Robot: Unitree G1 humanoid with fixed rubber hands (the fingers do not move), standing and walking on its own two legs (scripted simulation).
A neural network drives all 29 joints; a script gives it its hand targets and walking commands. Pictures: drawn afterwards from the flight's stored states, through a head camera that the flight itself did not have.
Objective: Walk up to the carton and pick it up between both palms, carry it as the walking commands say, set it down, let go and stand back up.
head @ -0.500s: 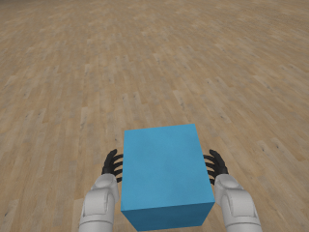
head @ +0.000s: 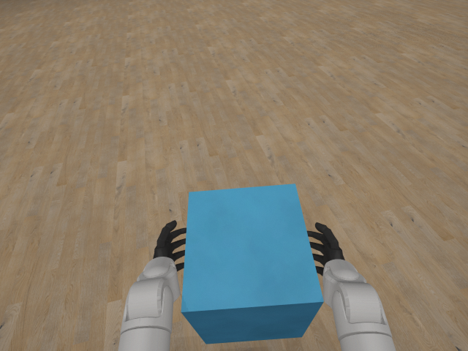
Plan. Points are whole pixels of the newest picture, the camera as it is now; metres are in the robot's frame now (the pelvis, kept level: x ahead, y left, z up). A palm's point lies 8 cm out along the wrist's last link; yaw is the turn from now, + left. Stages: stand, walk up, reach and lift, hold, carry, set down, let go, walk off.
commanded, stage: hold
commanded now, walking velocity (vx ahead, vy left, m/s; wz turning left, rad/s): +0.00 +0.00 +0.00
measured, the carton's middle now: (248, 268) +0.31 +0.01 -0.04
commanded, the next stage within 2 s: set down in 0.16 s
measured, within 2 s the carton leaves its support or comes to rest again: neither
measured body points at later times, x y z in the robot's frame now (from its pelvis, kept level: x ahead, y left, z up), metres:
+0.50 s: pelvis -0.01 +0.00 +0.00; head +0.00 +0.00 +0.45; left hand +0.30 +0.16 +0.00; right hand +0.30 -0.14 -0.01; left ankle +0.09 +0.10 -0.72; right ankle +0.02 -0.09 -0.72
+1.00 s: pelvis +0.00 +0.02 -0.02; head +0.11 +0.01 +0.42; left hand +0.33 +0.16 -0.08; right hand +0.32 -0.14 -0.09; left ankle +0.09 +0.10 -0.72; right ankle +0.02 -0.09 -0.72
